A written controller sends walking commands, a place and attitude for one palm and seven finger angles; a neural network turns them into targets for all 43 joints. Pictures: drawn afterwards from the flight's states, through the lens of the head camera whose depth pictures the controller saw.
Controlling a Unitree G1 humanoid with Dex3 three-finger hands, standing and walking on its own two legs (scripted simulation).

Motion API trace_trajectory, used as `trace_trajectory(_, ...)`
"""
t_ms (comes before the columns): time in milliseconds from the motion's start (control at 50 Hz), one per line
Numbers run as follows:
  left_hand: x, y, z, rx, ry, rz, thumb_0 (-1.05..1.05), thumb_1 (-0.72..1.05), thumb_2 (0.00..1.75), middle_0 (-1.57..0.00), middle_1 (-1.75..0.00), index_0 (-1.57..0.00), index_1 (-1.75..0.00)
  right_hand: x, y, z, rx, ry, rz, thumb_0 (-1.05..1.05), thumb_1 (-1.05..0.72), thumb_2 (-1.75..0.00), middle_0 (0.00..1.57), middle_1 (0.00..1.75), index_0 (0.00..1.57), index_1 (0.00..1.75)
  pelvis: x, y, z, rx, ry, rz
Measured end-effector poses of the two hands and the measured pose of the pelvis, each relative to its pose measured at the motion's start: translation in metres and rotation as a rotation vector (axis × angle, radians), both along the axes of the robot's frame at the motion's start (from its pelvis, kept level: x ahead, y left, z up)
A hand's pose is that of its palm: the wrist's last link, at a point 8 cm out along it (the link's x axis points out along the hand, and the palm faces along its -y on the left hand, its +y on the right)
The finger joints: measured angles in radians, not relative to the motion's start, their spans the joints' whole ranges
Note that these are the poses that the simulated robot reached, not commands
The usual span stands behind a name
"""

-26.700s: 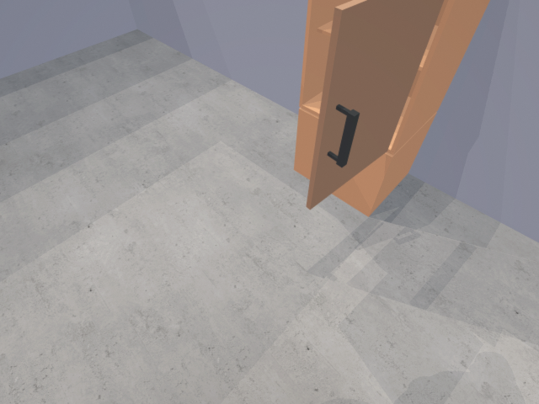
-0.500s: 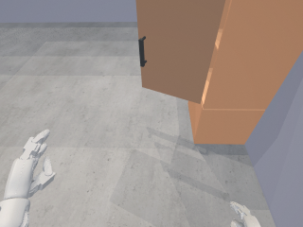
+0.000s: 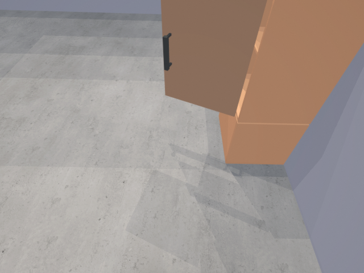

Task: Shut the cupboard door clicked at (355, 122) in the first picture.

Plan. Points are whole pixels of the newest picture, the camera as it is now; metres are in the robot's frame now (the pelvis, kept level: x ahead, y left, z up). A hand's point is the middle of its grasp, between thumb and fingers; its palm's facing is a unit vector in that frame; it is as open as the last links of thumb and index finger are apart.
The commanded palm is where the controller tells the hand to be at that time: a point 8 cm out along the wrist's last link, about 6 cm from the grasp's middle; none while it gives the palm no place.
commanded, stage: let the arm hang, fingers relaxed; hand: left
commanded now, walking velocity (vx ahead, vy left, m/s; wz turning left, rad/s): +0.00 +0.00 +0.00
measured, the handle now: (168, 52) +1.06 +0.13 -0.06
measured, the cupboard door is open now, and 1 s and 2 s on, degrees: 66 66 66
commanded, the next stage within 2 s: look to check the result in 0.52 s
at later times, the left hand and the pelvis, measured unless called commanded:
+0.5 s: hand out of the picture +0.05 +0.19 -0.17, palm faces -0.01 -0.98 -0.20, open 7.4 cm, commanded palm none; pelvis +0.02 +0.01 +0.01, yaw -1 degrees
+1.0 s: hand out of the picture +0.09 +0.22 -0.16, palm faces -0.01 -0.96 -0.29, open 7.4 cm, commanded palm none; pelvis +0.05 +0.00 +0.01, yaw -1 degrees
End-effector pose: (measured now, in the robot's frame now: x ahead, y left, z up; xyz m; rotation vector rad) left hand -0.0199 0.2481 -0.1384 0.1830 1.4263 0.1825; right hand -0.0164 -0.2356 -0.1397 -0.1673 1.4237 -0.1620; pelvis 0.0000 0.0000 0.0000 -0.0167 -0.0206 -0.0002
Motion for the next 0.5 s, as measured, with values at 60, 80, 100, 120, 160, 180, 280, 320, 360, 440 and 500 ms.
trace_trajectory(60, -0.001, 0.006, 0.003, 0.015, 0.01, 0.002, 0.01, 0.92, 0.9, -0.21, -0.3, -0.2, -0.3, 0.002, 0.007, -0.003, 0.014, -0.01, -0.009, 0.01, -0.91, -0.9, 0.2, 0.29, 0.2, 0.3, 0.001, 0.003, 0.001, 0.003, -0.002, -0.006)
trace_trajectory(80, 0.0, 0.007, 0.004, 0.018, 0.009, 0.002, 0.01, 0.92, 0.9, -0.21, -0.3, -0.2, -0.3, 0.003, 0.008, -0.004, 0.018, -0.015, -0.011, 0.01, -0.91, -0.9, 0.2, 0.29, 0.2, 0.3, 0.002, 0.004, 0.001, 0.004, -0.002, -0.007)
trace_trajectory(100, 0.002, 0.008, 0.004, 0.02, 0.005, 0.002, 0.01, 0.92, 0.9, -0.21, -0.3, -0.2, -0.3, 0.005, 0.01, -0.004, 0.021, -0.019, -0.011, 0.01, -0.91, -0.9, 0.2, 0.29, 0.2, 0.3, 0.002, 0.004, 0.001, 0.005, -0.003, -0.009)
trace_trajectory(120, 0.004, 0.009, 0.004, 0.021, 0.001, 0.001, 0.01, 0.92, 0.9, -0.2, -0.3, -0.2, -0.3, 0.007, 0.012, -0.004, 0.024, -0.024, -0.012, 0.01, -0.91, -0.9, 0.2, 0.29, 0.2, 0.3, 0.003, 0.005, 0.001, 0.005, -0.003, -0.01)
trace_trajectory(160, 0.01, 0.009, 0.004, 0.019, -0.011, -0.003, 0.01, 0.91, 0.9, -0.2, -0.3, -0.2, -0.3, 0.012, 0.014, -0.005, 0.026, -0.034, -0.012, 0.01, -0.91, -0.9, 0.2, 0.29, 0.2, 0.3, 0.004, 0.006, 0.002, 0.007, -0.003, -0.013)
trace_trajectory(180, 0.014, 0.008, 0.004, 0.017, -0.019, -0.005, 0.01, 0.91, 0.9, -0.2, -0.3, -0.2, -0.3, 0.014, 0.014, -0.004, 0.027, -0.04, -0.012, 0.01, -0.91, -0.9, 0.2, 0.29, 0.2, 0.3, 0.005, 0.007, 0.002, 0.008, -0.003, -0.013)
trace_trajectory(280, 0.033, 0.003, 0.003, 0.0, -0.053, -0.02, 0.01, 0.91, 0.9, -0.2, -0.3, -0.2, -0.3, 0.029, 0.013, -0.002, 0.02, -0.066, -0.011, 0.01, -0.91, -0.9, 0.2, 0.29, 0.2, 0.3, 0.009, 0.008, 0.003, 0.012, -0.002, -0.018)
trace_trajectory(320, 0.04, 0.0, 0.002, -0.009, -0.064, -0.027, 0.01, 0.91, 0.9, -0.2, -0.3, -0.2, -0.3, 0.034, 0.012, -0.001, 0.014, -0.074, -0.011, 0.01, -0.91, -0.9, 0.2, 0.29, 0.2, 0.3, 0.011, 0.008, 0.004, 0.013, -0.001, -0.02)
trace_trajectory(360, 0.046, -0.002, 0.001, -0.017, -0.072, -0.032, 0.01, 0.91, 0.9, -0.2, -0.3, -0.2, -0.3, 0.04, 0.009, 0.0, 0.008, -0.081, -0.01, 0.01, -0.91, -0.9, 0.2, 0.29, 0.2, 0.3, 0.014, 0.008, 0.004, 0.014, 0.0, -0.021)
trace_trajectory(440, 0.057, -0.006, 0.0, -0.029, -0.078, -0.041, 0.01, 0.91, 0.9, -0.2, -0.3, -0.2, -0.3, 0.049, 0.004, 0.003, -0.007, -0.09, -0.008, 0.01, -0.91, -0.9, 0.2, 0.29, 0.2, 0.3, 0.019, 0.008, 0.005, 0.015, 0.002, -0.023)
trace_trajectory(500, 0.064, -0.007, 0.001, -0.03, -0.082, -0.043, 0.01, 0.91, 0.9, -0.21, -0.3, -0.2, -0.3, 0.055, 0.0, 0.005, -0.017, -0.093, -0.005, 0.01, -0.91, -0.9, 0.2, 0.29, 0.2, 0.3, 0.023, 0.007, 0.005, 0.015, 0.001, -0.023)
